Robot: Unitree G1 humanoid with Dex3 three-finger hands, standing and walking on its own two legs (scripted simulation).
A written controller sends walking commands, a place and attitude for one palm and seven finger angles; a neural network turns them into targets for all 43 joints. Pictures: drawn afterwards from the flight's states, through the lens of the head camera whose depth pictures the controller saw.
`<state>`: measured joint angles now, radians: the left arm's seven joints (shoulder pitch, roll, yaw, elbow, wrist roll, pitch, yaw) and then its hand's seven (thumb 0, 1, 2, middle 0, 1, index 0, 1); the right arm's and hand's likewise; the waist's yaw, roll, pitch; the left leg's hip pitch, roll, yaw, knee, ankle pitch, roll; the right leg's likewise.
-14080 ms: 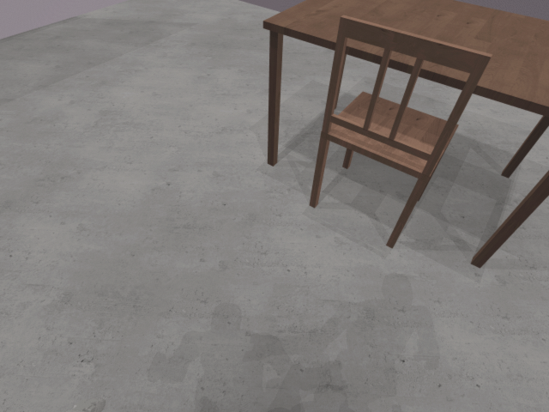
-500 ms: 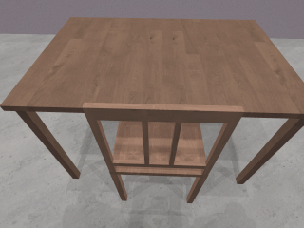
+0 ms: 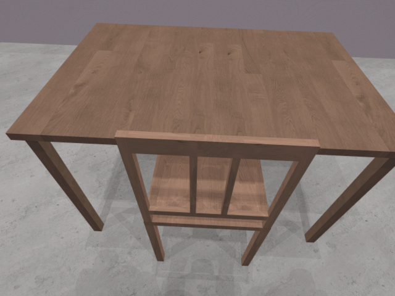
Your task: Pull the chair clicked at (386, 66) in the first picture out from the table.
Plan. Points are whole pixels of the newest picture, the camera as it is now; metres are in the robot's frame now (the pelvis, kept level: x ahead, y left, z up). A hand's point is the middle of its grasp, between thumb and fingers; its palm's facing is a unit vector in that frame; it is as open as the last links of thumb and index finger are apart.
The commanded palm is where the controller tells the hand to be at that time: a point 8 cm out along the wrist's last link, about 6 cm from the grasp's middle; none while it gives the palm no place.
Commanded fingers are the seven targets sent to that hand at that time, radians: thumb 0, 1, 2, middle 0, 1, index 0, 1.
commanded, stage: look again from close up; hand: left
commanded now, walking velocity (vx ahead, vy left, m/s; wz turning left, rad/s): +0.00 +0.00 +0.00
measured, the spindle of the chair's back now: (193, 186) +0.41 +0.04 -0.09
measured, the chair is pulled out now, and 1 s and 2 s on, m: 0.00 0.00 0.00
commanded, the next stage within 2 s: raise the hand toward the chair's back in 0.30 s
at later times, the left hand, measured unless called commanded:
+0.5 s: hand out of the picture +0.07 +0.21 -0.12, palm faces +0.21 -0.95 -0.23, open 7.3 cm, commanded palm +0.09 +0.23 -0.07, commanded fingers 0.00 0.76 0.84 -0.19 -0.28 -0.19 -0.28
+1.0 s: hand out of the picture +0.13 +0.20 -0.06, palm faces +0.08 -0.99 -0.06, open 10.8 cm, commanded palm +0.12 +0.24 -0.06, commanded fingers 0.00 0.18 0.59 -0.13 -0.19 -0.13 -0.19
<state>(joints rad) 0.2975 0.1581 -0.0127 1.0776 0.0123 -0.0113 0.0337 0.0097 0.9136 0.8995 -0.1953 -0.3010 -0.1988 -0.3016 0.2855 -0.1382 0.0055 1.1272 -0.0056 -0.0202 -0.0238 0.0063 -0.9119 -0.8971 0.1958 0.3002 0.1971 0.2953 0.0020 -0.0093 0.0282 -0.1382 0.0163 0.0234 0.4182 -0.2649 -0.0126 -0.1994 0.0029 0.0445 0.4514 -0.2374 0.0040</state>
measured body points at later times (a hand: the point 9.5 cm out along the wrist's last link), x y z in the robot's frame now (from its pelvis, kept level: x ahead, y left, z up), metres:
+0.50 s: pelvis -0.01 +0.01 +0.00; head +0.00 +0.01 +0.45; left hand +0.06 +0.26 -0.10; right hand +0.02 -0.22 -0.15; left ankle -0.02 +0.13 -0.74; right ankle +0.00 -0.12 -0.74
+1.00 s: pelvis -0.05 -0.01 -0.12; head +0.02 +0.02 +0.33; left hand +0.12 +0.25 -0.05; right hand +0.22 -0.18 -0.16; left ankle -0.03 +0.13 -0.74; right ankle +0.00 -0.12 -0.74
